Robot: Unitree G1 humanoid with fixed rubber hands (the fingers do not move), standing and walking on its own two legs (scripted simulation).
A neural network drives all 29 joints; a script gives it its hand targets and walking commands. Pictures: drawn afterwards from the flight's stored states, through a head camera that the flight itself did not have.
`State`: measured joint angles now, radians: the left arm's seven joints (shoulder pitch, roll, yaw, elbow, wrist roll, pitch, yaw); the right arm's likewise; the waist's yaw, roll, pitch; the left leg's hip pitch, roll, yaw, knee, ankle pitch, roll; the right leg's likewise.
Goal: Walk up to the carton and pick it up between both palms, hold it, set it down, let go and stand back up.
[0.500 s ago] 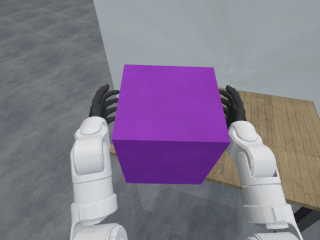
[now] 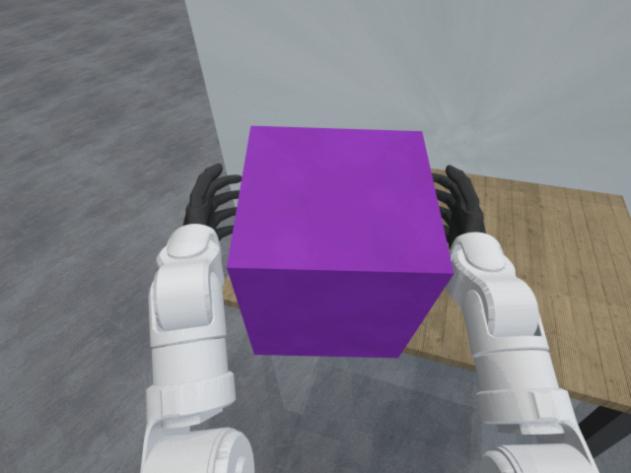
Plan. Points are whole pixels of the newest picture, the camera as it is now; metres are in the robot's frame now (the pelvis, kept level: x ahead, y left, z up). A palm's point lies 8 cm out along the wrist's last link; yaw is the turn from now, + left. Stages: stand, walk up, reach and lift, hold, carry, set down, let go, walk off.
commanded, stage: hold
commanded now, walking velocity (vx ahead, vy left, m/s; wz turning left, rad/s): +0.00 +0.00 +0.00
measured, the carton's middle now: (331, 252) +0.39 -0.02 +0.10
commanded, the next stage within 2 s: none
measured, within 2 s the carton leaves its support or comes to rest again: neither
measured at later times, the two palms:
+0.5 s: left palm (199, 233) +0.36 +0.13 +0.19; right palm (467, 236) +0.34 -0.17 +0.17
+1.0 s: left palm (204, 229) +0.37 +0.13 +0.18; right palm (460, 230) +0.36 -0.17 +0.16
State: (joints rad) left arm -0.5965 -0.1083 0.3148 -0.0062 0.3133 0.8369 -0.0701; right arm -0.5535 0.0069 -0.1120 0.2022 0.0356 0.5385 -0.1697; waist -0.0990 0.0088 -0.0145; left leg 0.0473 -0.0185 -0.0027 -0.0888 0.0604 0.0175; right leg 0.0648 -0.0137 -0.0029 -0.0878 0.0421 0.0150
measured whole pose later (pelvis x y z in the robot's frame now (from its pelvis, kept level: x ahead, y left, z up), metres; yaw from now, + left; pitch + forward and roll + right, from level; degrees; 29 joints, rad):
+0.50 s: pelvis +0.00 +0.00 +0.00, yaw +0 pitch -3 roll +0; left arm -0.58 -0.10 0.30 -0.09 0.31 0.90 -0.08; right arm -0.52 0.00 -0.08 0.13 0.08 0.58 -0.20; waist -0.10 0.00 0.01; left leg 0.08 -0.01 0.00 -0.09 0.06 0.01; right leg 0.10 -0.01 0.00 -0.08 0.04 0.01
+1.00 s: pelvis +0.00 +0.00 +0.00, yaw +0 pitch -1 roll +0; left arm -0.60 -0.11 0.31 0.00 0.31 0.83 -0.06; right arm -0.56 0.00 -0.11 0.23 0.04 0.53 -0.17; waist -0.09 0.01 -0.02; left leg 0.04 -0.02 0.00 -0.09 0.06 0.01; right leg 0.06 -0.01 0.00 -0.09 0.04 0.01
